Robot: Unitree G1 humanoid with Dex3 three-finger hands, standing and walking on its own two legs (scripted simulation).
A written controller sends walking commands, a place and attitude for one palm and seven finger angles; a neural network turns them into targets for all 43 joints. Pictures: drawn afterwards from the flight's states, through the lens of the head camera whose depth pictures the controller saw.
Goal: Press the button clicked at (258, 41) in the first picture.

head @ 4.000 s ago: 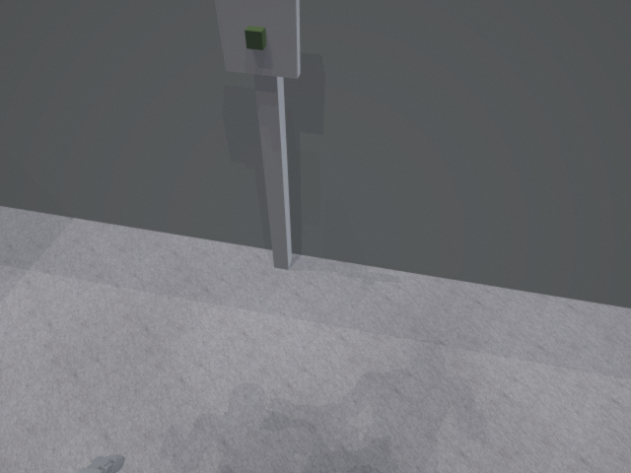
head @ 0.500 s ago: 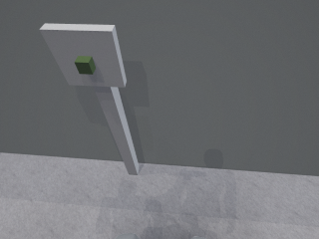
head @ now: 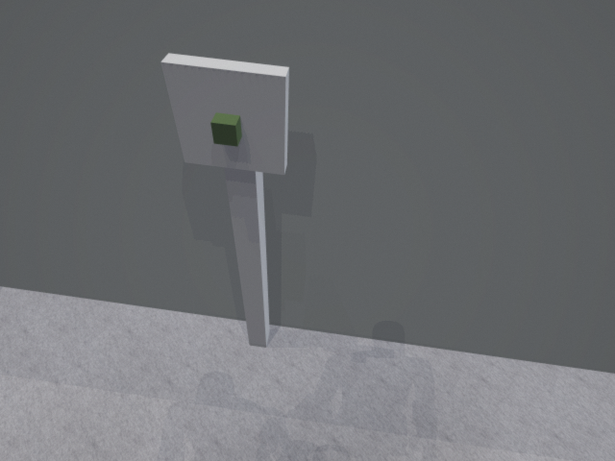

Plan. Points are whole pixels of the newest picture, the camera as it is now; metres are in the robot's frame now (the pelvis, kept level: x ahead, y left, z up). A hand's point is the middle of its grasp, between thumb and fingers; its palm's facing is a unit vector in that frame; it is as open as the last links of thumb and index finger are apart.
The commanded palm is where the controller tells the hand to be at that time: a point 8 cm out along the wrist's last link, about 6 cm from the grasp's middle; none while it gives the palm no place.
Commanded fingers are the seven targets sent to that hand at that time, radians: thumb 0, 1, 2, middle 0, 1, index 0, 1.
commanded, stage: come to a stop and stand still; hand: left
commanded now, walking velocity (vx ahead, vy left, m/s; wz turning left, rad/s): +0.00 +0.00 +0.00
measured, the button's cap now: (227, 128) +0.55 +0.18 +0.13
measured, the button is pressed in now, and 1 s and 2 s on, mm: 0 0 0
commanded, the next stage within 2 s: look again from close up in 0.62 s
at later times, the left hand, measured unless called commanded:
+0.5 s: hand out of the picture -0.04 +0.15 -0.18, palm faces +0.02 -0.99 -0.16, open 7.4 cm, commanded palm none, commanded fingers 0.00 0.90 0.90 -0.20 -0.30 -0.20 -0.30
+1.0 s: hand out of the picture -0.02 +0.18 -0.17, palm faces +0.02 -0.97 -0.22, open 7.4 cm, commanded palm none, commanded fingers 0.00 0.90 0.90 -0.20 -0.30 -0.20 -0.30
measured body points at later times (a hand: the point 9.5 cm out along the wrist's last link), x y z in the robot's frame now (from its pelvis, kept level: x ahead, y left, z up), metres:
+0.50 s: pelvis -0.03 -0.01 +0.00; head -0.04 -0.01 +0.45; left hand -0.04 +0.20 -0.16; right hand -0.06 -0.22 -0.16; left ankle -0.02 +0.10 -0.74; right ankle -0.02 -0.13 -0.74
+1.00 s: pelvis -0.03 +0.00 -0.01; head -0.03 -0.02 +0.44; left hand -0.02 +0.23 -0.16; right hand -0.02 -0.22 -0.17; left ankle -0.02 +0.10 -0.74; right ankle -0.02 -0.13 -0.74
